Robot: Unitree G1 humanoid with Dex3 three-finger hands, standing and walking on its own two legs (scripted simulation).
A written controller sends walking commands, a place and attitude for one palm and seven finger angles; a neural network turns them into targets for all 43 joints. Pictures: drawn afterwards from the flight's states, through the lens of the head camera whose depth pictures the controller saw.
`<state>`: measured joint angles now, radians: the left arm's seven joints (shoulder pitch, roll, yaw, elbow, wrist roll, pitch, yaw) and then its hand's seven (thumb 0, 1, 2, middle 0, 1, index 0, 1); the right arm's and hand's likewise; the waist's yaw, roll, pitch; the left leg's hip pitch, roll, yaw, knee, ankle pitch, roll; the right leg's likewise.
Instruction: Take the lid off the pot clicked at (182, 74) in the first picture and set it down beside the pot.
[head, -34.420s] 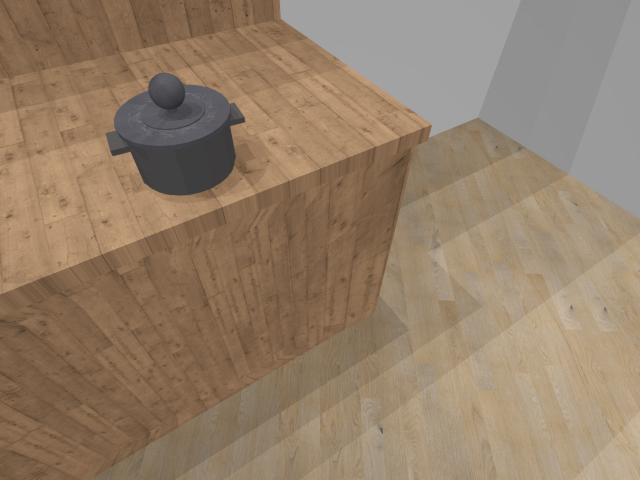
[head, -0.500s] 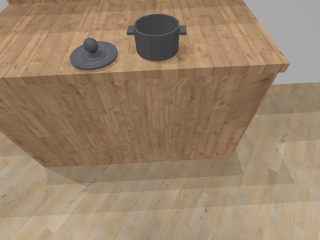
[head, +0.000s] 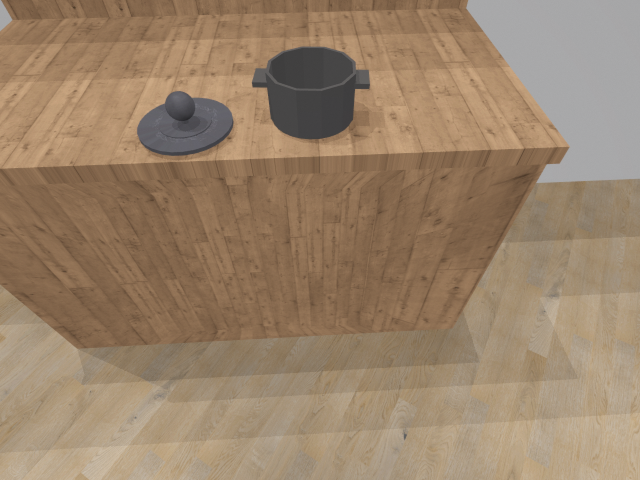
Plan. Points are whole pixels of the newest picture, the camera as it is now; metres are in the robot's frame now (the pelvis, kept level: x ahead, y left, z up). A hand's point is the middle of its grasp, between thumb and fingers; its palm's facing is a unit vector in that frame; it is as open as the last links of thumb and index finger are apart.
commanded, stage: let the arm hang, fingers relaxed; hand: left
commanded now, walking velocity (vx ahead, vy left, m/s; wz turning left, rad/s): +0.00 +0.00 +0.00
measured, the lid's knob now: (180, 106) +0.70 +0.28 +0.08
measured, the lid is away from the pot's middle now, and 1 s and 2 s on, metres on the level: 0.25 0.25 0.25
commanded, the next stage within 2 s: look to check the result in 0.02 s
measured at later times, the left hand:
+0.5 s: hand out of the picture +0.00 +0.18 -0.18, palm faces +0.01 -0.98 -0.20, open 7.3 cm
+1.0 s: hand out of the picture -0.01 +0.18 -0.18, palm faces +0.00 -0.98 -0.19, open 7.3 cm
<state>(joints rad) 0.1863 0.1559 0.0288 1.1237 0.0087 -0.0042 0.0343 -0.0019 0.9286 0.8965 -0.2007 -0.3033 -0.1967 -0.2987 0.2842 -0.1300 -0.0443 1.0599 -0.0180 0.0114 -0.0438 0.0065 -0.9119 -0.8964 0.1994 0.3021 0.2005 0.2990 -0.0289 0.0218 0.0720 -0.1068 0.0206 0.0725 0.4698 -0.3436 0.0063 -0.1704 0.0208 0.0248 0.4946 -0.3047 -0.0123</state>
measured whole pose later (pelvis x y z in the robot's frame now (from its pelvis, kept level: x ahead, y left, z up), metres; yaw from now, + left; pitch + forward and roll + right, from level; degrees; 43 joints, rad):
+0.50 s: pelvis +0.00 +0.01 +0.00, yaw -1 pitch -1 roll +0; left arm 0.23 0.14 0.02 1.16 0.01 0.00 0.04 0.01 0.92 0.90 -0.20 -0.30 -0.20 -0.30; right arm 0.31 -0.10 -0.04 1.10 -0.02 0.01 -0.05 0.00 -0.91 -0.90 0.20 0.30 0.20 0.30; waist -0.03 0.01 0.08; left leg -0.10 0.01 0.09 0.45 -0.33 0.02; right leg -0.17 0.01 0.04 0.47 -0.28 0.00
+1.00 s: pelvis -0.01 +0.01 +0.00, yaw -1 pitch -1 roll +0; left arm 0.24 0.13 0.02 1.17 0.01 -0.01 0.04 0.01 0.92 0.90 -0.20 -0.30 -0.19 -0.30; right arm 0.30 -0.10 -0.04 1.10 -0.01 0.00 -0.05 0.00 -0.91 -0.90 0.20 0.30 0.20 0.30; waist -0.03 0.01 0.08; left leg -0.11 0.01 0.09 0.45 -0.32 0.03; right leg -0.18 0.01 0.05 0.47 -0.28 0.01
